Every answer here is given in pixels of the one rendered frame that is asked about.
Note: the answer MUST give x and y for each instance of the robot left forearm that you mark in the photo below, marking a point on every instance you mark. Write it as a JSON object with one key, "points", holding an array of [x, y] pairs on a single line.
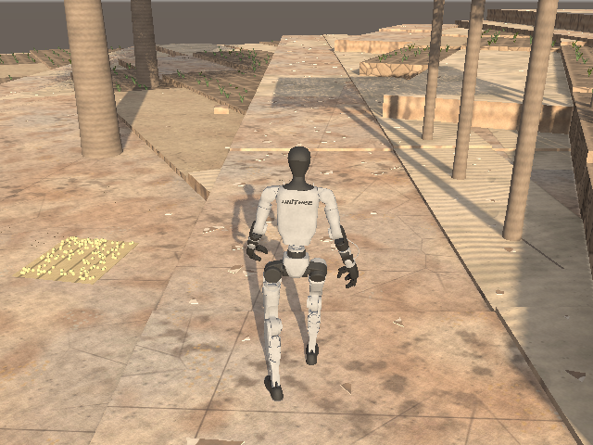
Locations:
{"points": [[253, 238]]}

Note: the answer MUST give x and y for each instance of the robot left hand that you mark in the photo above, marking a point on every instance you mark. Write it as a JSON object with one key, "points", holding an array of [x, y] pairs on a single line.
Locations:
{"points": [[252, 255]]}

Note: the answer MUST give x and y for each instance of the robot right hand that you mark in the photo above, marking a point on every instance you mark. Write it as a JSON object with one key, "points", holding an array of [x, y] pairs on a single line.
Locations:
{"points": [[353, 274]]}

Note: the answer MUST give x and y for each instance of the robot left upper arm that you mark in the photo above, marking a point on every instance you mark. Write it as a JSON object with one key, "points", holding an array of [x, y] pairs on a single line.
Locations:
{"points": [[268, 195]]}

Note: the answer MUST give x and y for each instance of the robot right upper arm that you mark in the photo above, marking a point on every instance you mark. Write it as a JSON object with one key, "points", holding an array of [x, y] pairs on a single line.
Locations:
{"points": [[327, 197]]}

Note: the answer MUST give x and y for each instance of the robot left shin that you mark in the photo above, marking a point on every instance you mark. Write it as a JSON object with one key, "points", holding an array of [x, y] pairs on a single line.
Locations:
{"points": [[273, 353]]}

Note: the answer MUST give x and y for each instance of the robot right foot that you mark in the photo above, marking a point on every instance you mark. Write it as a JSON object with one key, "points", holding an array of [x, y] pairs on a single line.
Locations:
{"points": [[312, 357]]}

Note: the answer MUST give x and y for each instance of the robot right forearm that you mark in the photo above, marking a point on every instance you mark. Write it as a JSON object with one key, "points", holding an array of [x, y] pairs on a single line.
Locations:
{"points": [[344, 249]]}

